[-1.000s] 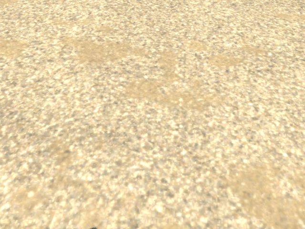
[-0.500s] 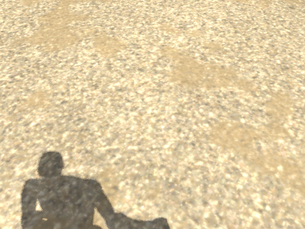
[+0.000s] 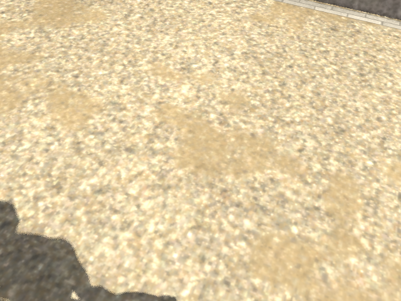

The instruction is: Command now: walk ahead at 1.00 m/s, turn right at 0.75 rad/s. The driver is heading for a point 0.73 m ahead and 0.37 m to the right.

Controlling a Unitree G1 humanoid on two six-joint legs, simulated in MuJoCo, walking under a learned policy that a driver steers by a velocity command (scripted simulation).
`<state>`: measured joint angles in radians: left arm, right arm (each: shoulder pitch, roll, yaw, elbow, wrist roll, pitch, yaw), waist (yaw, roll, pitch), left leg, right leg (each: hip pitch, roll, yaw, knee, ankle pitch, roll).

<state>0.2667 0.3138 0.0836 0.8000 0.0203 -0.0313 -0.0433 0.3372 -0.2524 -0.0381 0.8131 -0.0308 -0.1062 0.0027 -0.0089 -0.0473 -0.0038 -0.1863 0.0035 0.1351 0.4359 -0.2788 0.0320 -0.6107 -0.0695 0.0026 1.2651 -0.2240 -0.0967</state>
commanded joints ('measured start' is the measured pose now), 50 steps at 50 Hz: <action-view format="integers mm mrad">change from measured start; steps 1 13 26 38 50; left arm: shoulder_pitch -59 311 116 8 -170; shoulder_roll -42 166 154 116 21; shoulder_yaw -24 34 26 -14 -65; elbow -100 -18 -72 -157 -229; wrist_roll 8 -11 -23 4 23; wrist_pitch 22 14 -45 -20 4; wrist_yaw -20 8 34 26 -35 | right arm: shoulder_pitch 20 -46 -379 -70 -14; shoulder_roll -41 -235 -50 -162 -179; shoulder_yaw -7 -56 49 -32 -19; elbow -24 -36 -309 -218 -47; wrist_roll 17 -12 -10 -22 31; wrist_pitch -38 37 47 36 -8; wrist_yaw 1 -35 18 -29 12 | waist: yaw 20 305 48 -49 42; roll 114 53 60 145 162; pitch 56 -152 83 -125 2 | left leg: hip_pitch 118 -15 -326 310 -24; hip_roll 251 147 78 371 172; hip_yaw -142 112 -130 -759 -31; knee -271 797 346 -187 -156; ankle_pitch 331 797 285 -484 799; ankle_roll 51 -6 -98 88 39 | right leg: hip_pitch -216 726 241 -163 289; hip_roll -69 155 107 82 132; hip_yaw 25 -58 341 99 -45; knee -22 -633 -1077 132 -639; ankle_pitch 83 26 323 -72 277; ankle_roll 7 -190 -187 -26 21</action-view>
